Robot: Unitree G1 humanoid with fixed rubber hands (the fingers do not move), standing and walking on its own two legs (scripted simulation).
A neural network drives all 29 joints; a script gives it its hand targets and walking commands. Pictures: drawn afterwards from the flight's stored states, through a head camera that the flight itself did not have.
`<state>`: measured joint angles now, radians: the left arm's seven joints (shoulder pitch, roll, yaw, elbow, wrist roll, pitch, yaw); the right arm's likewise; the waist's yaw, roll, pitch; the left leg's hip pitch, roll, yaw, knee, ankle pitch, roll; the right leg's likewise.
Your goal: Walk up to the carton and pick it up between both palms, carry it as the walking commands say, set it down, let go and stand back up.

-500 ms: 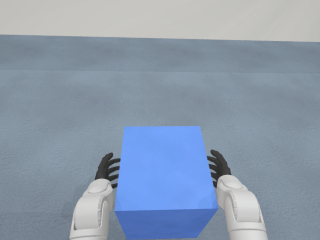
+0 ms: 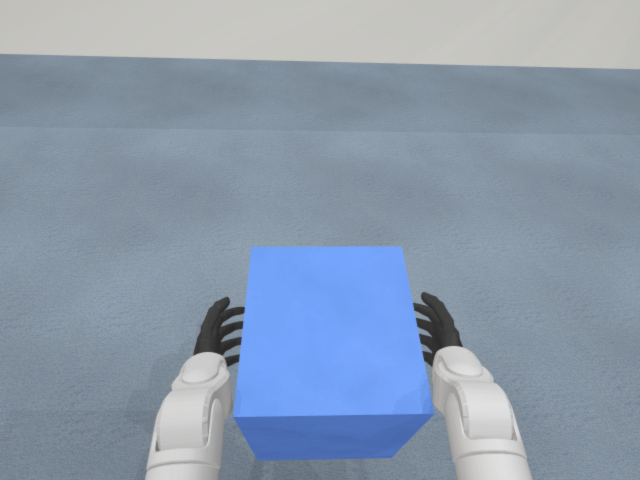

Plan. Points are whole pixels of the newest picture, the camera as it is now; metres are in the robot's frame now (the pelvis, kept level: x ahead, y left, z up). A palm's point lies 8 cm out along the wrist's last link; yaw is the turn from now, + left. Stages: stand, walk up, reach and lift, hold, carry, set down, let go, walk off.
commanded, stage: carry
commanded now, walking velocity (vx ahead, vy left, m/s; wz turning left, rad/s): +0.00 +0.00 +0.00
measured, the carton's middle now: (326, 359) +0.30 +0.01 -0.04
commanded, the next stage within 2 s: none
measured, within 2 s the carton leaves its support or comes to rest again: neither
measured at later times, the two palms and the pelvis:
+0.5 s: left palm (213, 355) +0.28 +0.15 +0.01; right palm (443, 351) +0.29 -0.14 +0.02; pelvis +0.00 +0.00 +0.00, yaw +0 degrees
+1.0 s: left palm (170, 360) +0.24 +0.18 +0.08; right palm (442, 355) +0.25 -0.11 +0.09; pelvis -0.01 +0.02 -0.01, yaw +6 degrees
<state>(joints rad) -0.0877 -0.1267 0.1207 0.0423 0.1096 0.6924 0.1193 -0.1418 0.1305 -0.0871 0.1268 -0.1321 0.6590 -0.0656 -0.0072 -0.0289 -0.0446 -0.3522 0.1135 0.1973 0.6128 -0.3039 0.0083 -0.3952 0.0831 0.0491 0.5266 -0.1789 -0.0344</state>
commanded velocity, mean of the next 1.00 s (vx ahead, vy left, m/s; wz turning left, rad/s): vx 0.00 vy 0.00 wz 0.31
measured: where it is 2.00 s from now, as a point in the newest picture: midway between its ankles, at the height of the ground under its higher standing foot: outside the picture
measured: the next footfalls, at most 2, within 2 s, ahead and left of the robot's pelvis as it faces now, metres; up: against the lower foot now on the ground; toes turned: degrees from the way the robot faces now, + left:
right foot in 1.40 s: +0.01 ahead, -0.07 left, +0.00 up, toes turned +9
left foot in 1.68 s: -0.04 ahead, +0.19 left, +0.00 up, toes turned +32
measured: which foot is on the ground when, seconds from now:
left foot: down 0.00-1.00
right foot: down 0.00-1.00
